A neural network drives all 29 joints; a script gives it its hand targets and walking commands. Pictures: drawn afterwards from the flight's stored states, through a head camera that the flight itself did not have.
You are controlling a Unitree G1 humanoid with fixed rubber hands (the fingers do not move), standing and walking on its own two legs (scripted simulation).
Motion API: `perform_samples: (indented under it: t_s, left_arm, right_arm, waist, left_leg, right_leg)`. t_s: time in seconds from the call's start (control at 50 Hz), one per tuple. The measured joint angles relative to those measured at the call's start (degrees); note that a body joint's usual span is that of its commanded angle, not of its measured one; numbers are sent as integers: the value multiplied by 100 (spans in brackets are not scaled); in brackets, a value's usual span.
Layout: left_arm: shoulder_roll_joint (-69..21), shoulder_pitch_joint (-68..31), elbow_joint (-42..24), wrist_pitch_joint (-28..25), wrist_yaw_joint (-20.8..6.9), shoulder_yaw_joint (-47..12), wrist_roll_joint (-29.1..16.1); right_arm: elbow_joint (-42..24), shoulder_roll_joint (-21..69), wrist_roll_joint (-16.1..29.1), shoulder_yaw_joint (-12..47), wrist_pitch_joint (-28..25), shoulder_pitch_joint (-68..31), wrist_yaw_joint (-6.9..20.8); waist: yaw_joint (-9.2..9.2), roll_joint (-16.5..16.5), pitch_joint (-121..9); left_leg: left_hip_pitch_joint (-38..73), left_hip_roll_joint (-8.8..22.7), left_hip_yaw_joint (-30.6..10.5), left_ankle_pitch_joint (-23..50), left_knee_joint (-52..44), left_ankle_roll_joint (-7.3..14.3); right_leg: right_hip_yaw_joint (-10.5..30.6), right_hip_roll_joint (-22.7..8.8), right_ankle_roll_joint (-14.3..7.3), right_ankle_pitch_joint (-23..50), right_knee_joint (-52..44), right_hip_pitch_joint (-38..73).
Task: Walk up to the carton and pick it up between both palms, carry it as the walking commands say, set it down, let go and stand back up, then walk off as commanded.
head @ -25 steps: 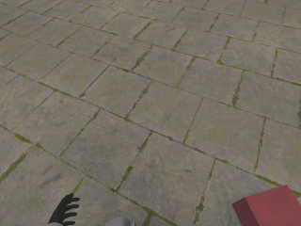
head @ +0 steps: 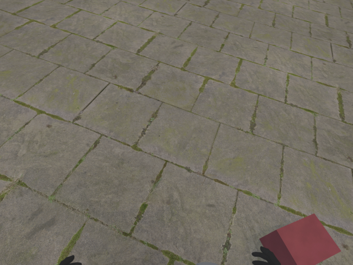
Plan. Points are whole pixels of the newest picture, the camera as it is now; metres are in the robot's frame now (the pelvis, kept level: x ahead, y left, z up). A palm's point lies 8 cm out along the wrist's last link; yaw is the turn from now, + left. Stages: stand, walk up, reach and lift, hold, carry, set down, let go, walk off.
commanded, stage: stand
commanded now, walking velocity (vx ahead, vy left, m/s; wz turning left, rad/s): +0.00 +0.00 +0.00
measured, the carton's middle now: (296, 244) +0.29 -0.69 -0.68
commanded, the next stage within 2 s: none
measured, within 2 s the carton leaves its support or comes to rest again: neither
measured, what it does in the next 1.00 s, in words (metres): steps on the spot: right foot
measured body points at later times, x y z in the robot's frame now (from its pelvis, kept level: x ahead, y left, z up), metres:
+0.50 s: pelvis -0.01 +0.01 +0.00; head +0.00 +0.01 +0.45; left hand +0.04 +0.25 -0.15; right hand +0.02 -0.24 -0.15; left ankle +0.02 +0.11 -0.74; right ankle -0.03 -0.11 -0.74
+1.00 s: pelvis +0.00 +0.01 +0.00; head +0.01 +0.01 +0.45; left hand -0.02 +0.22 -0.16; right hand -0.01 -0.22 -0.16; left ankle +0.02 +0.11 -0.74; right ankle -0.03 -0.11 -0.74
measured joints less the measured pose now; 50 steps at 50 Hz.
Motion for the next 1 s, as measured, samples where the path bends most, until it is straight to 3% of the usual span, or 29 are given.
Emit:
perform_samples:
  t_s: [0.08,0.14,0.18,0.32,0.56,1.0]
  left_arm:
    - [-132,-47,168,45,14,-61,-20]
    - [-198,-86,289,-17,53,-116,-15]
    - [-284,-84,419,-102,92,-162,22]
    - [-373,-73,755,-266,167,-232,-49]
    - [-460,108,1335,-327,222,-275,-62]
    - [-739,423,1888,-378,283,-383,-44]
  right_arm:
    - [119,-3,3,-7,-1,-14,-26]
    - [256,-44,28,-28,36,28,-34]
    - [397,-95,66,-51,51,40,-10]
    - [857,-97,35,-51,20,192,31]
    - [1544,-14,43,-25,-5,288,-41]
    - [2146,265,56,33,-30,279,-127]
  waist:
    - [-65,96,15]
    - [-66,150,36]
    - [-87,312,60]
    - [-182,385,-15]
    - [-172,288,-13]
    - [-138,285,-16]
  left_leg:
    - [8,-84,37,2,6,77]
    - [-34,-190,90,-53,137,92]
    - [8,-167,73,-60,155,57]
    - [322,-238,59,186,-326,62]
    - [389,-250,-7,248,-433,42]
    - [373,-277,-53,181,-376,50]
  right_leg:
    - [-268,-18,-35,102,-968,474]
    - [-338,-29,-139,990,-2244,1007]
    - [-356,7,-289,1210,-2519,1168]
    - [-366,-37,-239,1247,-2778,1395]
    - [-414,-37,-260,1294,-2889,1484]
    - [-429,-61,-247,1226,-2849,1488]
